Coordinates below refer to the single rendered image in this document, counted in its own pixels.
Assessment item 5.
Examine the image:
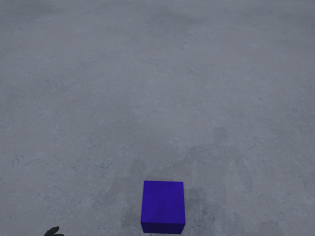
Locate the left robot hand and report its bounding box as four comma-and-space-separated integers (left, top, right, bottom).
43, 226, 65, 236

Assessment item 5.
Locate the carton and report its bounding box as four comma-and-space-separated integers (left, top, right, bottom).
140, 180, 186, 235

